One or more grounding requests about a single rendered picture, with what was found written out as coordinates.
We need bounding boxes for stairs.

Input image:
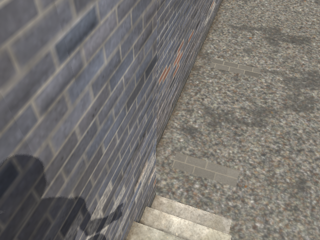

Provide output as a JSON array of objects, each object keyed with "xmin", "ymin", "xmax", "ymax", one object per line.
[{"xmin": 126, "ymin": 195, "xmax": 232, "ymax": 240}]

